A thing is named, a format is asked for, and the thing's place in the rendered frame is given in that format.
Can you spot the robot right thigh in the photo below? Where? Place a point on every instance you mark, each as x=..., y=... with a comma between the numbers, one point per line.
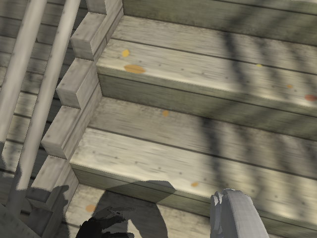
x=234, y=214

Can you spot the left robot hand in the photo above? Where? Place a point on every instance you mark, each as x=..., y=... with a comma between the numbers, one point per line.
x=103, y=220

